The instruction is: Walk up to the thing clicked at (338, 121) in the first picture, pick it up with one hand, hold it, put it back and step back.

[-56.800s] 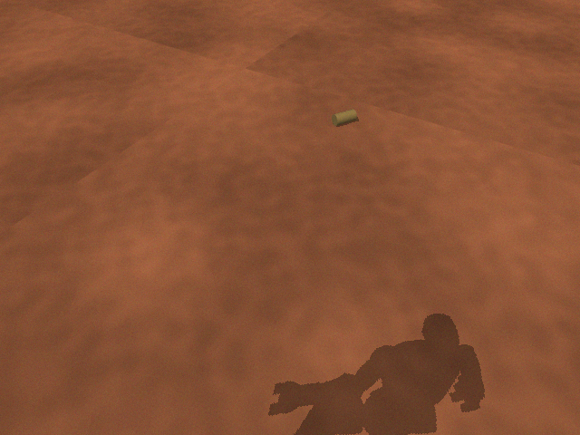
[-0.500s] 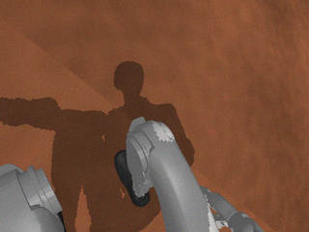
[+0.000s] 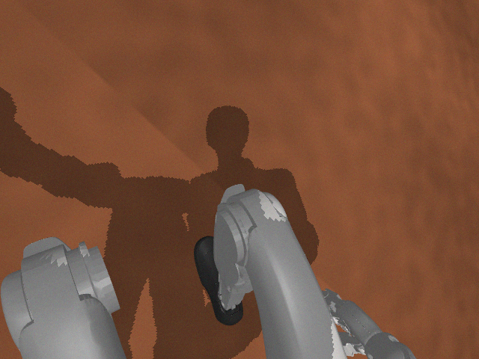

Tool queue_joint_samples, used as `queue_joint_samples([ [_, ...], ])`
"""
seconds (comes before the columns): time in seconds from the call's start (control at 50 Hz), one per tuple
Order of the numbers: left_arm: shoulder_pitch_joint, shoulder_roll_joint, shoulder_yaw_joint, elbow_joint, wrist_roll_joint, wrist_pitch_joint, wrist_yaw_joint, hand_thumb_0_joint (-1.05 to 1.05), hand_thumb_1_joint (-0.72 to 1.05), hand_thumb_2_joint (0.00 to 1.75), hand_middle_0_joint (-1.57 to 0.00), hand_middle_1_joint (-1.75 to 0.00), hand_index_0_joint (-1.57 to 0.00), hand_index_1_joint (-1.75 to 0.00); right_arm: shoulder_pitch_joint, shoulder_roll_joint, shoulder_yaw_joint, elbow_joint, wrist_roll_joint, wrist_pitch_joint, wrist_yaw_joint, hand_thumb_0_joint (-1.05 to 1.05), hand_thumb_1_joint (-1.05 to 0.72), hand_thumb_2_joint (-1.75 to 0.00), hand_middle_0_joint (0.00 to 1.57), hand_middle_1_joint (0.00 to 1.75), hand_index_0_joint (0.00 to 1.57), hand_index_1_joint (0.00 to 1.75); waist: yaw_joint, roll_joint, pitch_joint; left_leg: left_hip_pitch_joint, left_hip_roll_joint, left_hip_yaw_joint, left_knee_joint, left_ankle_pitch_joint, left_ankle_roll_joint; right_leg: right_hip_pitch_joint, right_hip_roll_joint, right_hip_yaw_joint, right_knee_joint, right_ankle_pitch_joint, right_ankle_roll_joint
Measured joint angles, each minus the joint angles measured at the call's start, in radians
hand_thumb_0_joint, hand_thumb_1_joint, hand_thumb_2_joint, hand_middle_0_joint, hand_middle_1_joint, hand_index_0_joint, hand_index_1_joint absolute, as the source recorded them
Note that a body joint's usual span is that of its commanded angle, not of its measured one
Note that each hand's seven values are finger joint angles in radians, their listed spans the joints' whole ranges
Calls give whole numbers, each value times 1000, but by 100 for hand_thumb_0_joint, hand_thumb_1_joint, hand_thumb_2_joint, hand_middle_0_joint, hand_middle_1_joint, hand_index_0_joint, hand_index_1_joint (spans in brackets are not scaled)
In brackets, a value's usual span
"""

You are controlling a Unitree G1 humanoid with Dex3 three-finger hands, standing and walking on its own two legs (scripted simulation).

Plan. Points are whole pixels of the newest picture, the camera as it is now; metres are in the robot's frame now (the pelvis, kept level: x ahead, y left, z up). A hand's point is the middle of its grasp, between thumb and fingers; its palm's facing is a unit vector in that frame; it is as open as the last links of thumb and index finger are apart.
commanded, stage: settle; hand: left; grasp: from above
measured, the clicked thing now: out of the picture +0.47 +0.38 -0.25
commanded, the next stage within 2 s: lift in 0.40 s
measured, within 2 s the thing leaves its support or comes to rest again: neither
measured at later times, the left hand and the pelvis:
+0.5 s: hand out of the picture +0.45 +0.37 -0.14, palm faces -0.47 -0.09 -0.88, open 9.6 cm; pelvis -0.01 +0.00 +0.02, yaw +4 degrees
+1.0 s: hand out of the picture +0.40 +0.37 -0.05, palm faces -0.48 -0.15 -0.86, open 9.6 cm; pelvis -0.01 +0.00 +0.08, yaw +8 degrees
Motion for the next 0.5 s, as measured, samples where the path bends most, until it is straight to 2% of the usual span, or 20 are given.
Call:
queue_joint_samples([
  [0.14,-9,-54,-50,-35,-25,37,-77,1,14,23,-76,-36,-80,-32,-7,10,-46,2,32,31,-1,0,-91,-90,20,30,21,30,22,42,-55,3,-1,34,-39,10,11,1,-12,23,-22,-3,-1],
  [0.28,-11,-92,-76,-74,-54,39,-156,1,13,23,-77,-36,-80,-32,1,18,-63,-11,59,74,-17,0,-91,-90,20,30,21,30,39,73,-74,15,-3,59,-77,27,17,11,-23,41,-45,2,-2],
  [0.5,-17,-104,-62,-88,-50,8,-185,1,11,26,-77,-37,-80,-34,29,25,-72,-10,71,119,-45,0,-91,-90,20,30,21,30,37,89,-81,22,-7,74,-107,55,15,11,-30,52,-60,21,-3],
])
